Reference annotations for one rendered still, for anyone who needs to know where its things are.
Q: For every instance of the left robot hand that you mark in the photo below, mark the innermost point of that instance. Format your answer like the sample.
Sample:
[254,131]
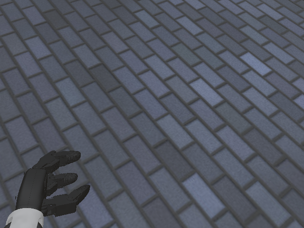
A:
[39,182]

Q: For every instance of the left robot forearm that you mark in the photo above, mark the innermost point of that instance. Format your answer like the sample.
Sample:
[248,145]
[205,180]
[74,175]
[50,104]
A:
[25,218]

